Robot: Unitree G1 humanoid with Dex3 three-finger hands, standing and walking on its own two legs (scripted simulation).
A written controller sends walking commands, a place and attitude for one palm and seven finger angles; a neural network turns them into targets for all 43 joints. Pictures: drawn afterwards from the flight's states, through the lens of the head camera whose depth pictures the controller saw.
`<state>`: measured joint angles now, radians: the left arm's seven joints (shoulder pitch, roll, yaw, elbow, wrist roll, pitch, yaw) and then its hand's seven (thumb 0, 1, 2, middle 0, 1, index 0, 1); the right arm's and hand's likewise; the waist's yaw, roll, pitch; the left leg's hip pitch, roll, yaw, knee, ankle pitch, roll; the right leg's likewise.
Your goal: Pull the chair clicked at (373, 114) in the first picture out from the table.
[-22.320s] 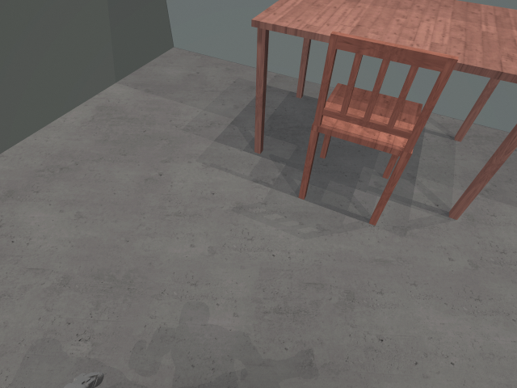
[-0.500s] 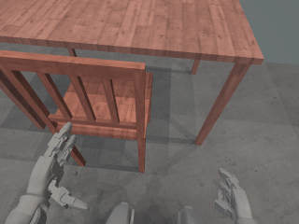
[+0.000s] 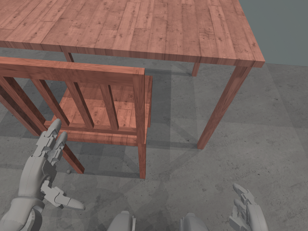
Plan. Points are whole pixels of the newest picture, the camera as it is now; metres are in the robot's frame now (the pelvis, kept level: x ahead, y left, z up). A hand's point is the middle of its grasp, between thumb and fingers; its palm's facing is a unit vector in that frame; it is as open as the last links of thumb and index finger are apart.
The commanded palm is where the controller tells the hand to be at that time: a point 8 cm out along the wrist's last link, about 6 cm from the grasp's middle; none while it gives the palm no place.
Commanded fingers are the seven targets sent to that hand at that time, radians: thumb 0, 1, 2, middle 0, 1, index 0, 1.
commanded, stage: raise the hand toward the chair's back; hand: left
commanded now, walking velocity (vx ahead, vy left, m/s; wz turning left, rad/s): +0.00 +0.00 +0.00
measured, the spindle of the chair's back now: (81, 106) +0.47 +0.26 -0.01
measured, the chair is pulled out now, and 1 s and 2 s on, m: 0.00 0.00 0.00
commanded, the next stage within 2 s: aim the fingers beside a spindle in 0.16 s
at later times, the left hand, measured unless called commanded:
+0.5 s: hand (81, 172) +0.25 +0.19 +0.04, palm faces -0.06 -1.00 -0.04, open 16.9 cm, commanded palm +0.23 +0.24 +0.05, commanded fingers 0.00 -0.50 0.30 -0.06 -0.08 -0.06 -0.08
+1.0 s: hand (92, 161) +0.28 +0.17 +0.03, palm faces -0.06 -1.00 -0.05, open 16.9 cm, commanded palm +0.27 +0.23 +0.03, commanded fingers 0.00 -0.50 0.30 -0.06 -0.08 -0.06 -0.08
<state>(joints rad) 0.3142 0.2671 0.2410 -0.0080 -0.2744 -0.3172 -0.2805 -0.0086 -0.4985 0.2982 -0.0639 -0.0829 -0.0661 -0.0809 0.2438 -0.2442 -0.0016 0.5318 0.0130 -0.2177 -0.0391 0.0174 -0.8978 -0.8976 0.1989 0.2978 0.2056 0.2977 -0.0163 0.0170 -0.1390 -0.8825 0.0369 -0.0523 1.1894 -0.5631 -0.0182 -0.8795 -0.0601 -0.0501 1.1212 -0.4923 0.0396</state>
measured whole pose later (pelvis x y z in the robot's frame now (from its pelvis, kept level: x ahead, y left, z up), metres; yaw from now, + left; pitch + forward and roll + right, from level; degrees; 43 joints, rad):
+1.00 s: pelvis -0.01 +0.00 -0.02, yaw +0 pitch +18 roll -2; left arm 0.12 0.24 0.17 0.11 -0.23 -0.33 -0.25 -0.01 -0.50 0.30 -0.06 -0.08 -0.06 -0.08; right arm 0.22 -0.25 0.01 0.54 0.00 -0.20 -0.04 0.02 -0.90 -0.90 0.20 0.30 0.21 0.30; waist -0.02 0.03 -0.15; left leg -1.02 0.03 -0.05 1.27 -0.58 -0.02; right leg -1.02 -0.06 -0.04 1.22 -0.51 0.03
